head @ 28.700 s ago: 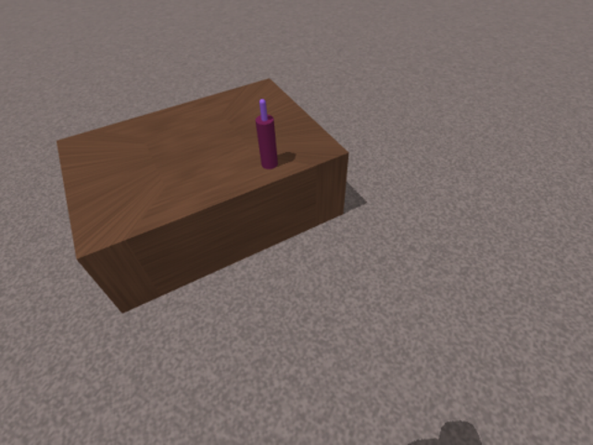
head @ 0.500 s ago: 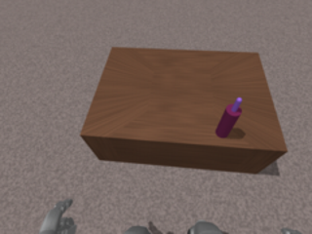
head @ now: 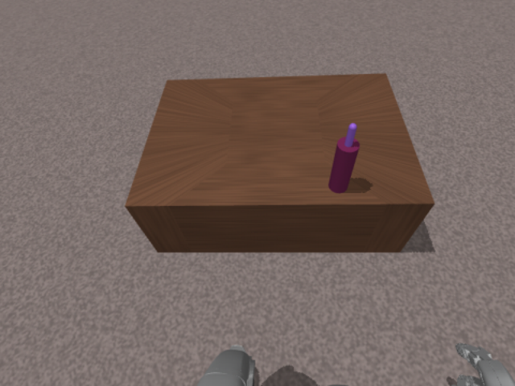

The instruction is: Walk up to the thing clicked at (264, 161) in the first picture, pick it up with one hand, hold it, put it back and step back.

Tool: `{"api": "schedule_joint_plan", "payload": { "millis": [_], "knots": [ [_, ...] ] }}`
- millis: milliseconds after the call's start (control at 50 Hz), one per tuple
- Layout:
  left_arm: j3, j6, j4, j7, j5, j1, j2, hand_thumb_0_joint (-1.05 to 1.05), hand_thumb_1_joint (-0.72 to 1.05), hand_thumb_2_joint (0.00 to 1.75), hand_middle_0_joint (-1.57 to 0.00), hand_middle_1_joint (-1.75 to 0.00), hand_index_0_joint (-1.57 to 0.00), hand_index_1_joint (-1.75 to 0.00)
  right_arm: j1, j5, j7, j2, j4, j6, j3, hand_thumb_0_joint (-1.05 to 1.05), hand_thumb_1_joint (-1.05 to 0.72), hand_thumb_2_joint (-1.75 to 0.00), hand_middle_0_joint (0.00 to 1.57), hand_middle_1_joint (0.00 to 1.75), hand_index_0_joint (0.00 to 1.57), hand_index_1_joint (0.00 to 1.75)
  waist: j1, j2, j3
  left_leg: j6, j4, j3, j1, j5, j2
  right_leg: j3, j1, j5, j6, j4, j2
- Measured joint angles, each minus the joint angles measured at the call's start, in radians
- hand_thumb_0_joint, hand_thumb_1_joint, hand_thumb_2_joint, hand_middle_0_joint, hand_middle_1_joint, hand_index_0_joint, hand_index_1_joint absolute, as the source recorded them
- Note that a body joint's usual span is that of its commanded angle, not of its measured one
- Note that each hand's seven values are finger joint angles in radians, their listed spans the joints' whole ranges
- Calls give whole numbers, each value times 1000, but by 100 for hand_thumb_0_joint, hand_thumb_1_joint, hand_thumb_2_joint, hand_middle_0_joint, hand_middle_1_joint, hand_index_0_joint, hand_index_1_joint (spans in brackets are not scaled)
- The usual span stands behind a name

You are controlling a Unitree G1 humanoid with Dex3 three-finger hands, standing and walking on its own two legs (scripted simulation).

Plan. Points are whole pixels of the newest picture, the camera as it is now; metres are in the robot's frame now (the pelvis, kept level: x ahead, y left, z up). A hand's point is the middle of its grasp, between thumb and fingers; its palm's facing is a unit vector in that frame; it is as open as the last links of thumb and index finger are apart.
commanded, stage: step back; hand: right
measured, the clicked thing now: (344, 158) +0.75 -0.19 -0.25
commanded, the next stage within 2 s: none
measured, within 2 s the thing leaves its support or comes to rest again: neither
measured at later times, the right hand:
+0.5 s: hand out of the picture -0.03 -0.27 -0.12, palm faces -0.11 +0.89 -0.43, open 7.4 cm
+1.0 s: hand out of the picture -0.20 -0.29 -0.15, palm faces -0.20 +0.90 -0.38, open 7.4 cm
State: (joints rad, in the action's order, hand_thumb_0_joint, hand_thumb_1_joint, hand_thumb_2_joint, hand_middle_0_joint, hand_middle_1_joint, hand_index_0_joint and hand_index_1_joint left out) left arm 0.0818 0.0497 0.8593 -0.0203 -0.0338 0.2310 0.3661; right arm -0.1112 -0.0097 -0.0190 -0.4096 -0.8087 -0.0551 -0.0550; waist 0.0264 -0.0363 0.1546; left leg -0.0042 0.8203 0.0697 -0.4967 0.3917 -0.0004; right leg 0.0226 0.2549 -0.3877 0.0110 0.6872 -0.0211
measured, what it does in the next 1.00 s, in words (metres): walks backwards: left foot, then right foot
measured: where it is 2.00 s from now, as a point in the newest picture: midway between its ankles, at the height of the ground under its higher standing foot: outside the picture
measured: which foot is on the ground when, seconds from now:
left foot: up 0.00-0.24, down 0.26-0.62, up 0.64-0.94, down 0.96-1.00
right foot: down 0.00-0.28, up 0.30-0.58, down 0.60-1.00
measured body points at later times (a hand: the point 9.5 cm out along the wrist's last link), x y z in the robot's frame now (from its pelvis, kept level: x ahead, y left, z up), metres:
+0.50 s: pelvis -0.15 -0.01 +0.01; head -0.09 +0.01 +0.45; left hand -0.04 +0.31 -0.11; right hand -0.03 -0.32 -0.10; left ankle -0.10 +0.12 -0.72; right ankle -0.18 -0.15 -0.65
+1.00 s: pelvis -0.32 -0.04 +0.00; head -0.27 -0.04 +0.45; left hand -0.27 +0.29 -0.11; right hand -0.19 -0.34 -0.12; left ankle -0.34 +0.06 -0.72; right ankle -0.22 -0.16 -0.71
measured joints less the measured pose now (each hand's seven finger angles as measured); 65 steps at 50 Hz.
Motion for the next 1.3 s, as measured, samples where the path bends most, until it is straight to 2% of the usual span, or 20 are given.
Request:
{"api": "schedule_joint_plan", "payload": {
  "millis": [60, 120, 200, 240, 280, 340, 380, 440, 520, 600, 620, 680, 720, 780, 920, 1000, 1040, 1120, 1220, 1300],
  "knots": [
    [-6, 4, -2, 8, -2, 8, -13, 1, 91, 90, -21, -30, -21, -30, -39, 8, -3, -8, -21, -2, -3, 1, -91, -90, 21, 30, 21, 30, 8, 8, -17, -1, 232, 53, -36, 57, 91, 7, 16, 38, 1, -24, 29],
    [-5, 6, -18, 17, -8, -11, -12, 1, 90, 90, -21, -30, -21, -30, -80, 9, -3, -12, -34, 6, 0, 1, -91, -90, 21, 30, 21, 30, -1, 11, -20, -7, 301, 49, -1, 71, 108, -5, 38, 76, -2, -48, 45],
    [-5, -4, -64, 30, -8, -64, 5, 1, 90, 90, -21, -30, -21, -30, -119, 2, -2, -5, -53, 8, 5, 1, -91, -90, 20, 30, 21, 30, -17, 21, -4, -7, 95, 8, 133, 104, 63, -39, 83, 106, -9, -40, 63],
    [-10, -3, -86, 31, 2, -95, 16, 1, 90, 90, -21, -30, -21, -30, -129, -3, 1, 1, -61, 16, 6, 1, -91, -90, 20, 30, 21, 30, -27, 29, 6, 1, -82, -24, 212, 43, 38, -57, 116, 105, -15, -5, 75],
    [-11, 5, -94, 31, 10, -130, 33, 1, 90, 90, -21, -30, -21, -30, -123, -11, 1, 22, -75, 24, 3, 1, -91, -90, 20, 30, 21, 30, -25, 72, 30, 18, -166, -50, 245, -35, 58, -42, 150, 102, -15, 47, 104],
    [-7, 24, -76, 35, 19, -155, 30, 1, 91, 90, -21, -30, -20, -30, -114, -17, 15, 36, -75, 27, 17, 1, -91, -90, 21, 30, 21, 30, -37, 69, 38, 29, -146, -39, 213, -51, 39, 44, 201, -111, 1, 243, 14],
    [-5, 29, -67, 36, 29, -155, 32, 1, 91, 90, -21, -30, -20, -30, -106, -18, 11, 45, -74, 31, 26, 1, -91, -90, 21, 30, 21, 30, -41, 69, 27, 26, -173, -32, 201, -83, 22, 95, 228, -146, 9, 406, -50],
    [-3, 23, -60, 32, 31, -140, 33, 1, 91, 90, -21, -30, -20, -30, -81, -21, 4, 46, -61, 31, 28, 1, -90, -90, 21, 30, 21, 30, -33, 68, 16, 23, -204, -37, 179, -127, -3, 107, 210, -144, -1, 492, -77],
    [-6, 16, -46, 26, 23, -112, 32, 0, 91, 90, -21, -30, -20, -30, -33, -24, 0, 32, -22, 31, 22, 1, -90, -90, 21, 30, 21, 30, -22, 55, 19, 17, -203, -52, 132, -167, -35, 70, 107, -152, -26, 325, -43],
    [-8, 3, -16, 18, 16, -88, 30, 0, 91, 90, -21, -30, -20, -30, 5, -14, 5, 4, 7, 21, 21, 1, -90, -90, 21, 30, 21, 30, -7, 39, 10, -17, -155, -64, 56, -189, -61, 15, -25, -35, -4, -8, -3],
    [-7, -2, -3, 18, 10, -86, 16, 0, 91, 90, -21, -30, -20, -30, 17, -10, 5, -9, 5, 16, 17, 1, -90, -90, 21, 30, 21, 30, -11, 7, 16, -16, -133, -47, 38, -190, -79, -1, -29, -25, 1, -25, -22],
    [-17, -3, 5, 10, 1, -56, 0, 1, 91, 90, -21, -30, -20, -30, 13, -3, -11, -8, -16, -2, 5, 1, -91, -90, 21, 30, 21, 30, -2, 6, 2, -3, 55, 40, -24, 45, 16, -7, 15, -12, 16, 13, -4],
    [-22, -4, 8, 14, -1, -36, -8, 1, 91, 90, -21, -30, -21, -30, -3, 4, -14, -9, -28, -3, 6, 1, -91, -90, 21, 30, 21, 30, 8, 14, -6, 1, 210, 72, -45, 83, 78, -1, 24, 17, 17, -5, 16],
    [-20, -3, 1, 23, -7, -26, -10, 1, 90, 90, -21, -30, -21, -30, -33, 5, -14, -11, -37, 5, 10, 1, -91, -90, 20, 30, 21, 30, 8, 12, -11, -5, 317, 67, -25, 95, 107, -13, 42, 55, 18, -26, 32],
    [-18, -18, -47, 38, -5, -63, 17, 1, 90, 90, -21, -30, -21, -30, -66, -10, -2, 13, -72, -1, 10, 1, -91, -90, 20, 30, 21, 30, 4, 15, 9, -8, 42, -13, 172, 134, 51, -76, 116, 111, 12, -3, 65],
    [-21, -10, -25, 36, 5, -86, 38, 1, 90, 90, -21, -30, -21, -30, -63, -20, 14, 42, -110, 14, 7, 1, -91, -90, 20, 30, 21, 30, 9, 72, 16, 29, -165, -68, 261, -22, 69, -56, 162, 85, -1, 47, 103],
    [-22, -3, 11, 35, 9, -76, 30, 1, 90, 90, -21, -30, -20, -30, -69, -25, 27, 46, -120, 16, 12, 1, -91, -90, 21, 30, 21, 30, -3, 61, -8, 49, -165, -63, 246, -37, 56, -15, 188, -58, 1, 135, 57],
    [-14, -7, 62, 19, 21, -36, 38, 1, 91, 90, -21, -30, -20, -30, -70, -31, 25, 64, -144, 33, 22, 1, -90, -90, 21, 30, 21, 30, -9, 71, -46, 46, -222, -69, 253, -87, 34, 61, 173, -57, 6, 262, -7],
    [-13, -26, 117, 4, 13, 23, 34, 1, 91, 90, -21, -30, -20, -30, -54, -41, 35, 62, -138, 44, 14, 1, -90, -90, 21, 30, 21, 30, -3, 67, -84, 42, -234, -103, 242, -101, 6, 21, 12, -99, -1, 28, 15],
    [-14, -55, 153, 7, -1, 36, 1, 1, 91, 90, -21, -30, -20, -30, -47, -28, 38, 39, -137, 34, 3, 1, -90, -90, 21, 30, 21, 30, -4, 3, -84, 25, -174, -76, 219, -44, -37, -18, -77, 90, 8, -155, -23]
  ]
}}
